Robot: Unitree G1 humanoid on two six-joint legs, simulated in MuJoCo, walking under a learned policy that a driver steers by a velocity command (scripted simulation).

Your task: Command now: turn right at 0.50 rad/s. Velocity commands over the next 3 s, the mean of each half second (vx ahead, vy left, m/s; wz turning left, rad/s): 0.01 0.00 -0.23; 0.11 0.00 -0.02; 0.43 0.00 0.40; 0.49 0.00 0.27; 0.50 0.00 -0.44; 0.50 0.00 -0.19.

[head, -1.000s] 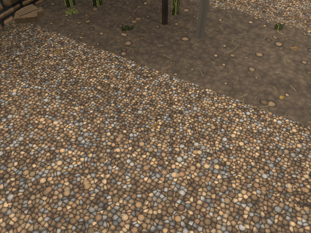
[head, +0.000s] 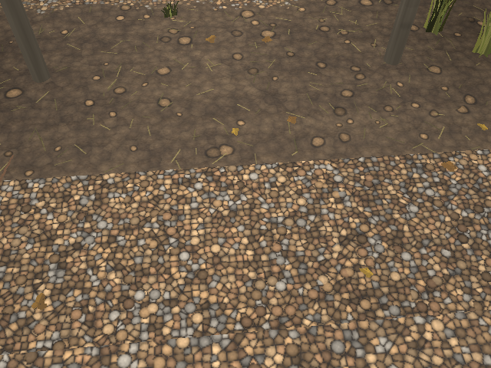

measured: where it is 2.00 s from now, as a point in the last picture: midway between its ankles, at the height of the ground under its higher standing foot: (245, 321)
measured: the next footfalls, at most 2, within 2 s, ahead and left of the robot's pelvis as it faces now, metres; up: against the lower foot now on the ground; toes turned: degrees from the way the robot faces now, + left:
left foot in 0.02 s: +0.07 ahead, +0.11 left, +0.00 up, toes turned -1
right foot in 0.36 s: +0.03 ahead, -0.10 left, +0.00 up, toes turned -7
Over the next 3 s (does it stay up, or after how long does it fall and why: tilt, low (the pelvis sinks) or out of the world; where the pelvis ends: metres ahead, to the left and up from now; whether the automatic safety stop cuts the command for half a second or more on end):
stays up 1.16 0.10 -0.19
